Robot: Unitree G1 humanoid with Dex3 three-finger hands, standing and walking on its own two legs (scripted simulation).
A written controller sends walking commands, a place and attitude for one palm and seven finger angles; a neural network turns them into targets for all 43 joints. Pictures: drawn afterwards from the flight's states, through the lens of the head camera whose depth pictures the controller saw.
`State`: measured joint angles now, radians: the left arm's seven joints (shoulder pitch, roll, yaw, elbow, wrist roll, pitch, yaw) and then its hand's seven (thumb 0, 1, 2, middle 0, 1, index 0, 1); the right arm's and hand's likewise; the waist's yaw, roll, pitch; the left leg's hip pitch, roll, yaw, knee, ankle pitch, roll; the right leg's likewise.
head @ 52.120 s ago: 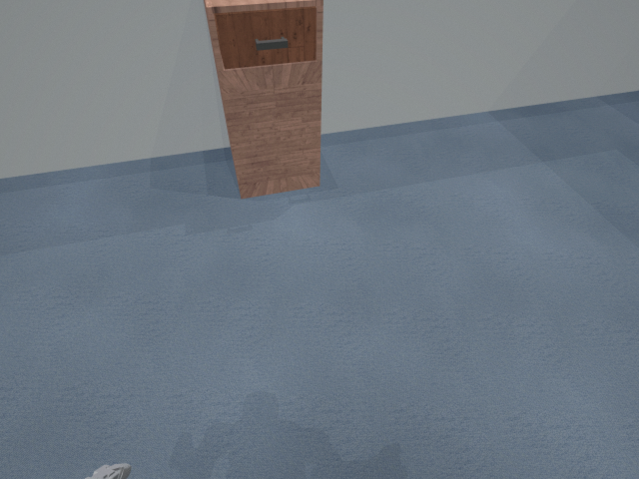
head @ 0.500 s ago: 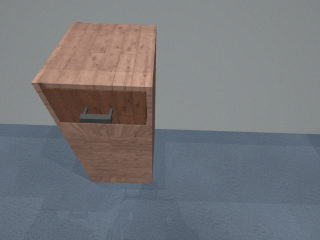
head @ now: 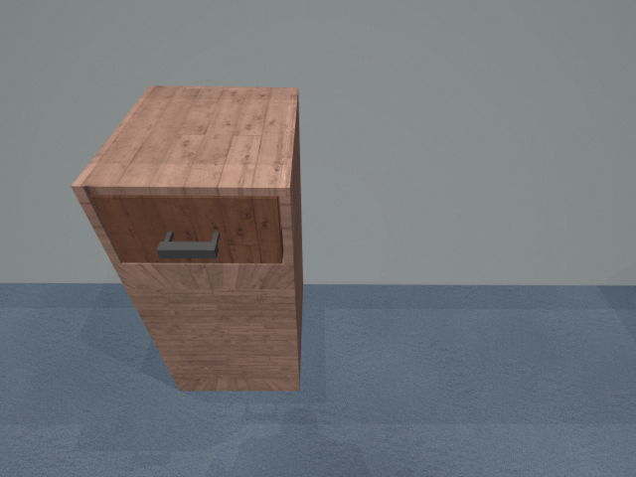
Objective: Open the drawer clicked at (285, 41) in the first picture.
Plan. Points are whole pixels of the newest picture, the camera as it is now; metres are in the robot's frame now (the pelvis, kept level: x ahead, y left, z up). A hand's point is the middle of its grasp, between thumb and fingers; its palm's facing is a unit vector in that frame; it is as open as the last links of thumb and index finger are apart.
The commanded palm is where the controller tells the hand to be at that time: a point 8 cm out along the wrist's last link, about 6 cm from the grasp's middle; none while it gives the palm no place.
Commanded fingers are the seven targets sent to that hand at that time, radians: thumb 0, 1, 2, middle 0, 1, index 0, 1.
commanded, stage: look again from close up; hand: left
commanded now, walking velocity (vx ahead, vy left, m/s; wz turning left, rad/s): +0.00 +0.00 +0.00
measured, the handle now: (190, 242) +0.54 +0.28 -0.05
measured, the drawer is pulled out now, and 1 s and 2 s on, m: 0.00 0.00 0.00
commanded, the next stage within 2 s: shuffle to correct the standing spot in 0.12 s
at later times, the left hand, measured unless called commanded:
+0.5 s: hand out of the picture -0.04 +0.21 -0.17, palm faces +0.05 -0.98 -0.20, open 7.4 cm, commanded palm none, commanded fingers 0.00 0.90 0.90 -0.20 -0.30 -0.20 -0.30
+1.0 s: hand out of the picture +0.05 +0.22 -0.17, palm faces -0.01 -0.98 -0.21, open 7.3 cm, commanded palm none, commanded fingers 0.00 0.90 0.90 -0.20 -0.30 -0.20 -0.30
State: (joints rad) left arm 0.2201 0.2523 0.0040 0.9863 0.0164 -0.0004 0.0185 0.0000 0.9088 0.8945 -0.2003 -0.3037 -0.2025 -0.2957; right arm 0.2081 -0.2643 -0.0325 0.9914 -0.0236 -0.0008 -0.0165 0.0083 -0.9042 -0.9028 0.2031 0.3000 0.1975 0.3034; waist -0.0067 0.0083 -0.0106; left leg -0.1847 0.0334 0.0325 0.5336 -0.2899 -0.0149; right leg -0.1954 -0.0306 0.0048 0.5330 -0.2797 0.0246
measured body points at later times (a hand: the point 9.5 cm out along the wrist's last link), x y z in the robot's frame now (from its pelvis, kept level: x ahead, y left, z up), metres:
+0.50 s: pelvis -0.01 +0.02 +0.00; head -0.02 +0.02 +0.45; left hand -0.04 +0.26 -0.16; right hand -0.04 -0.23 -0.15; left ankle +0.00 +0.13 -0.73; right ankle +0.01 -0.14 -0.73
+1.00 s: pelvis +0.04 +0.05 +0.00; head +0.06 +0.04 +0.45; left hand +0.05 +0.27 -0.15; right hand +0.02 -0.16 -0.16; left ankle +0.00 +0.13 -0.73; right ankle +0.01 -0.07 -0.73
